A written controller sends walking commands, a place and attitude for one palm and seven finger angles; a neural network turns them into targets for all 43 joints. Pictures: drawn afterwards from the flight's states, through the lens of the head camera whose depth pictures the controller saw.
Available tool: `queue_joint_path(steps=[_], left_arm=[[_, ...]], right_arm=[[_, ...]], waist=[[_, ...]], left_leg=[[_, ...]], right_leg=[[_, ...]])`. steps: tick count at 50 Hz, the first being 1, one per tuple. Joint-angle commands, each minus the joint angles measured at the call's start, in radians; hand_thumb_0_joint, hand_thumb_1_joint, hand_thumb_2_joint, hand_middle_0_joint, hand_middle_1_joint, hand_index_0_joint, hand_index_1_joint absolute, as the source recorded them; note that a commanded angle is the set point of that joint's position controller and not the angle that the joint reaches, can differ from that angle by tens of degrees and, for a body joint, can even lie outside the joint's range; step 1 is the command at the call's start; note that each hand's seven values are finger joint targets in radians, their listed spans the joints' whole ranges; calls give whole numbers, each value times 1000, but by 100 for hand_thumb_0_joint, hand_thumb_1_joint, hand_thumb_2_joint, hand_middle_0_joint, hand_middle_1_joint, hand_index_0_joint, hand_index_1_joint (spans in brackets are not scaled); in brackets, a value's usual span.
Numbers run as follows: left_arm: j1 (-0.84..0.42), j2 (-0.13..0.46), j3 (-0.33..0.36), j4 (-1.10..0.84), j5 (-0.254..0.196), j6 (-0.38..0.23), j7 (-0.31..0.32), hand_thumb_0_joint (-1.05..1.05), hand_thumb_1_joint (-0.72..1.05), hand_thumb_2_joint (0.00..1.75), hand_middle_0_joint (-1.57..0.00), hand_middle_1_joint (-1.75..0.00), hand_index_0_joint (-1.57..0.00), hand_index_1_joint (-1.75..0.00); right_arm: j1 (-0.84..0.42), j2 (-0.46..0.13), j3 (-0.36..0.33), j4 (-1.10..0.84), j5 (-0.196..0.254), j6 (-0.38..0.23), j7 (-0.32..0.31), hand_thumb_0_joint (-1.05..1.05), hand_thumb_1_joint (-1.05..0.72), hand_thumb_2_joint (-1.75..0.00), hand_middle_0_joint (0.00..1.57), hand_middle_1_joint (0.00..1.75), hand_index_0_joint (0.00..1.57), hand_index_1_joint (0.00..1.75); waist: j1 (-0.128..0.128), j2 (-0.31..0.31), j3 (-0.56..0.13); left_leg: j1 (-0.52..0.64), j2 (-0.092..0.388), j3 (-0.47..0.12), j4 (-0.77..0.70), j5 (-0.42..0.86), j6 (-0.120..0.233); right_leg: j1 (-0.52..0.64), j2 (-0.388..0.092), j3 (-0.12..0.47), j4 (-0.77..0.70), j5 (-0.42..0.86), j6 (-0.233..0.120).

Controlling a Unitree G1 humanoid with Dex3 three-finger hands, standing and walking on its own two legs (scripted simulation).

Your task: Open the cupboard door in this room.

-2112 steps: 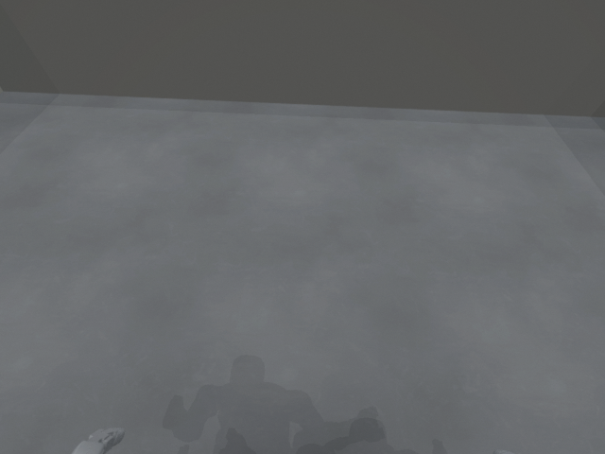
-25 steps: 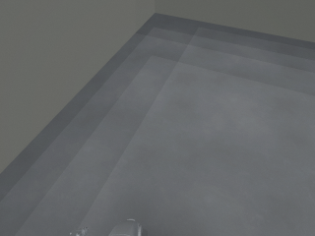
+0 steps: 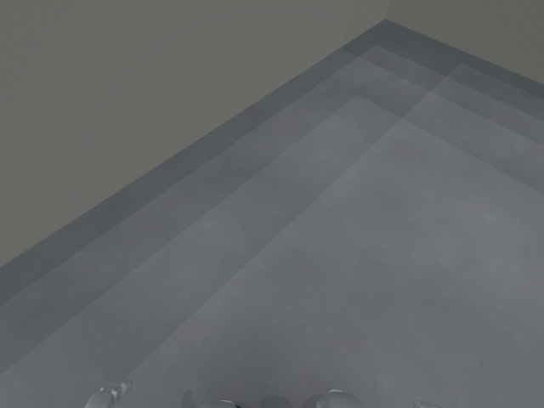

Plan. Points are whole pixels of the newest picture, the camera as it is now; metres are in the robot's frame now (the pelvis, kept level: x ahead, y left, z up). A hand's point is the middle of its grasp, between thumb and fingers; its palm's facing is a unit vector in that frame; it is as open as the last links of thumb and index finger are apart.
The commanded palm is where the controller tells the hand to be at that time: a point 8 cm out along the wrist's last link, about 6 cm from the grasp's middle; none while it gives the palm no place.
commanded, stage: turn to face it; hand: left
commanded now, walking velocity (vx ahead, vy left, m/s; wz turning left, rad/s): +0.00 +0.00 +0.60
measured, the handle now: out of the picture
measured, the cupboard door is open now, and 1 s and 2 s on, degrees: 44 44 44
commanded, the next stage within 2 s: none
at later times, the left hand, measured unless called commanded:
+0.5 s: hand out of the picture -0.01 +0.18 -0.19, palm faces +0.35 -0.91 -0.22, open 7.3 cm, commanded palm none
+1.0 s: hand out of the picture +0.04 +0.19 -0.15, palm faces +0.55 -0.79 -0.28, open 7.3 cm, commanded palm none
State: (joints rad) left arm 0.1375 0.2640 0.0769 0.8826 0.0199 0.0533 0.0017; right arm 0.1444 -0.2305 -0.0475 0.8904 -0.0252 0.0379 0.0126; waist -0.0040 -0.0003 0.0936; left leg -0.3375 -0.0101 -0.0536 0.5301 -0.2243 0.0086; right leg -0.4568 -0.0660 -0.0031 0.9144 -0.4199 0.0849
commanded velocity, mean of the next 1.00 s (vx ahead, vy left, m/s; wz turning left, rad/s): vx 0.00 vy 0.00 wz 0.60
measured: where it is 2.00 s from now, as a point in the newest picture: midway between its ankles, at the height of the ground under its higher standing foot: outside the picture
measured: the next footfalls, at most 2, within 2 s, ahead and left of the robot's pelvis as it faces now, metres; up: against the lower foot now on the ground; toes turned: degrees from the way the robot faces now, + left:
right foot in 0.10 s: +0.05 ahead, -0.15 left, +0.00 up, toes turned +2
left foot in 0.48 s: +0.03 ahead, +0.08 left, +0.00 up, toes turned +25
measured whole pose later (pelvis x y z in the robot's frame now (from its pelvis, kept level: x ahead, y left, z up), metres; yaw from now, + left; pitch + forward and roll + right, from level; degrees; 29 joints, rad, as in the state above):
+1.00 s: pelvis +0.04 -0.06 -0.01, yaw +36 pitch +2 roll +0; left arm 0.11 0.22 0.05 0.85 0.02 0.02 0.01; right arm 0.23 -0.24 -0.08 0.93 -0.01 0.06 0.01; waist -0.04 0.03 0.07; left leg -0.40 -0.07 -0.15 0.66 -0.34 -0.01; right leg -0.28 0.00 -0.02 0.55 -0.33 0.01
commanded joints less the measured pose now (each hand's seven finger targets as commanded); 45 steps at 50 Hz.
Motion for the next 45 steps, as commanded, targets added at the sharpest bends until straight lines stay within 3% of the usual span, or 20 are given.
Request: queue_joint_path(steps=[1, 3, 4, 5, 6, 7, 10, 16, 18, 20, 22, 23, 24, 25, 26, 27, 29, 32, 41, 45], left_arm=[[57, 58, 7, -75, -7, -32, 9, 0, 90, 90, -20, -30, -20, -30], [142, 96, 17, -62, -6, -49, 15, 0, 90, 90, -20, -30, -20, -30], [178, 176, 35, -57, 9, -62, 25, 0, 90, 90, -20, -30, -20, -30], [162, 237, 41, -69, 13, -62, 30, 0, 90, 90, -20, -30, -20, -30], [131, 210, 28, -74, 5, -62, 34, 0, 90, 90, -20, -30, -20, -30], [64, 142, 16, -83, 4, -67, 37, 0, 90, 90, -20, -30, -20, -30], [37, 96, 0, -91, -4, -66, 35, 0, 90, 90, -20, -30, -20, -30], [162, 140, 16, -50, 3, -68, 35, 0, 90, 90, -20, -30, -20, -30], [162, 150, 23, -40, 8, -66, 33, 0, 90, 90, -20, -30, -20, -30], [155, 163, 30, -43, 7, -64, 30, 0, 90, 90, -20, -30, -20, -30], [124, 170, 32, -46, -2, -63, 24, 0, 90, 90, -20, -30, -20, -30], [100, 154, 29, -54, -7, -62, 21, 0, 90, 90, -20, -30, -20, -30], [82, 89, 15, -93, -17, -54, 12, 0, 90, 90, -20, -30, -20, -30], [9, 61, -1, -132, -12, -43, 17, 0, 90, 90, -20, -30, -20, -30], [-6, 88, 4, -141, -6, -32, 23, 0, 90, 90, -20, -30, -20, -30], [-41, 78, 8, -118, -2, -24, 25, 0, 90, 90, -20, -30, -20, -30], [-11, 84, 13, -81, 1, -18, 12, 0, 90, 90, -20, -30, -20, -30], [35, 76, 16, -57, 3, -14, 4, 0, 90, 90, -20, -30, -20, -30], [-55, 63, 3, -104, -5, -25, 8, 0, 90, 90, -20, -30, -20, -30], [12, 64, 4, -91, -14, -35, 14, 0, 90, 90, -20, -30, -20, -30]], right_arm=[[-9, -225, -77, -74, -1, -8, -16, 0, -90, -90, 20, 30, 20, 30], [-44, -194, -75, -86, 11, -7, -14, 0, -90, -90, 20, 30, 20, 30], [-31, -121, -66, -99, 23, -8, -9, 0, -90, -90, 20, 30, 20, 30], [-53, -95, -61, -122, 19, -11, -5, 0, -90, -90, 20, 30, 20, 30], [-40, -134, -64, -110, 11, -5, -1, 0, -90, -90, 20, 30, 20, 30], [-19, -127, -67, -84, 8, 3, 3, 0, -90, -90, 20, 30, 20, 30], [-16, -91, -53, -51, 10, 18, 13, 0, -90, -90, 20, 30, 20, 30], [-108, -53, -27, -62, 16, 11, 21, 0, -90, -90, 20, 30, 20, 30], [-115, -54, -26, -70, 18, 6, 21, 0, -90, -90, 20, 30, 20, 30], [-96, -63, -26, -71, 18, 2, 18, 0, -90, -90, 20, 30, 20, 30], [-25, -88, -34, -54, 13, -3, 15, 0, -90, -90, 20, 30, 20, 30], [55, -131, -48, -38, 9, -10, 13, 0, -90, -90, 20, 30, 20, 30], [130, -252, -79, -28, 0, -18, 5, 0, -90, -90, 20, 30, 20, 30], [194, -307, -89, -10, 8, -10, -6, 0, -90, -90, 20, 30, 20, 30], [177, -295, -83, -10, 7, -6, -9, 0, -90, -90, 20, 30, 20, 30], [132, -255, -76, -23, 5, -13, -19, 0, -90, -90, 20, 30, 20, 30], [29, -219, -62, -55, 5, -17, -29, 0, -90, -90, 20, 30, 20, 30], [17, -203, -53, -55, 8, -28, -28, 0, -90, -90, 20, 30, 20, 30], [81, -209, -70, -34, 0, -21, -22, 0, -90, -90, 20, 30, 20, 30], [49, -208, -78, -45, 3, -12, -23, 0, -90, -90, 20, 30, 20, 30]], waist=[[-1, 173, -151], [50, 103, -172], [65, -141, -195], [72, -360, -156], [47, -266, -139], [3, -252, -110], [-15, -225, -111], [49, -176, -146], [53, -215, -146], [41, -211, -149], [-8, -174, -172], [-57, -80, -216], [-99, 223, -264], [-121, 279, -265], [-102, 169, -236], [-97, 202, -206], [-40, 162, -129], [-5, 109, -123], [-34, 155, -140], [-6, 183, -168]], left_leg=[[36, 205, -263, -135, 160, 134], [-63, 135, -226, -25, 132, 74], [-239, 17, -105, 176, -105, -1], [-316, -67, 28, 451, -405, -54], [-288, -8, -28, 623, -384, -41], [-297, 20, -34, 693, -309, -49], [-285, 40, 45, 684, -210, -84], [-194, 25, 147, 336, -210, -84], [-144, 24, 160, 244, -221, -72], [-75, 12, 180, 157, -191, -56], [80, -6, 193, 13, -57, -36], [255, 47, 131, -81, 124, -9], [448, 322, -241, -108, 478, 132], [445, 455, -391, -115, 799, 256], [371, 457, -303, -119, 624, 268], [291, 380, -304, -156, 500, 231], [179, 292, -221, -188, 330, 165], [163, 227, -177, -211, 264, 131], [172, 213, -289, -174, 271, 159], [93, 174, -333, -114, 336, 133]], right_leg=[[162, 56, -39, -222, 37, -12], [353, 33, -16, -488, 184, -22], [493, -196, 213, -645, 169, -84], [421, -429, 414, -674, 322, -202], [329, -423, 338, -639, 377, -239], [309, -346, 237, -618, 441, -224], [366, -241, 18, -535, 711, -183], [514, -264, -58, -467, 904, -178], [505, -280, -67, -444, 893, -182], [472, -294, -84, -408, 889, -174], [389, -275, -135, -308, 837, -129], [266, -254, -169, -155, 708, -86], [-37, -103, -202, 86, 68, -4], [-155, -41, -90, 244, -269, 6], [-149, -69, -13, 289, -239, -8], [-155, -69, 1, 296, -168, -5], [-130, -61, 23, 306, -25, 5], [-105, -40, 13, 260, 68, 13], [-16, 22, 4, -56, 1, 12], [179, 76, -12, -282, 52, -12]])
